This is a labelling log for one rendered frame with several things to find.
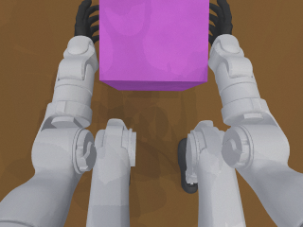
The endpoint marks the robot left upper arm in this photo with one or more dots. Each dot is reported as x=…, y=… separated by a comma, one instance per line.
x=60, y=156

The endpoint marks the robot left hand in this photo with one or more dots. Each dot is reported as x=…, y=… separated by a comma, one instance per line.
x=83, y=21

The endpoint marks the robot right hand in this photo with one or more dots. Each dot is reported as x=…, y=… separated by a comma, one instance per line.
x=222, y=21

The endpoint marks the right robot forearm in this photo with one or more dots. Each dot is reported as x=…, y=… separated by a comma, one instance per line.
x=237, y=85

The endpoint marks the robot right shin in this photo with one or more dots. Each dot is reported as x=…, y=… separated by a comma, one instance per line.
x=191, y=175

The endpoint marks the carton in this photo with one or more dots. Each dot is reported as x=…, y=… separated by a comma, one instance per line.
x=153, y=45

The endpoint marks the robot right thigh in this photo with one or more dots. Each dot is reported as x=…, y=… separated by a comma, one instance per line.
x=218, y=189

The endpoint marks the robot right upper arm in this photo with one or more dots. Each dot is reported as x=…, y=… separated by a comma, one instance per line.
x=260, y=153

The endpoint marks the left robot forearm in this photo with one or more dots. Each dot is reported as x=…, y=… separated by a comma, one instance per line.
x=73, y=90

